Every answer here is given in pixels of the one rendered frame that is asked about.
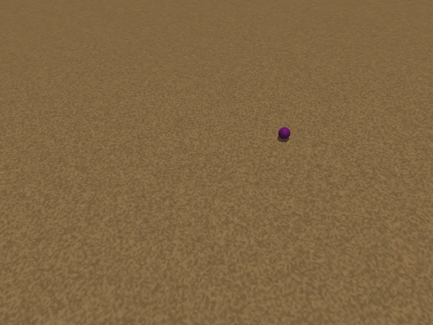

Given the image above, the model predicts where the ball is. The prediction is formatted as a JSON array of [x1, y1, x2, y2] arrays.
[[278, 127, 290, 139]]

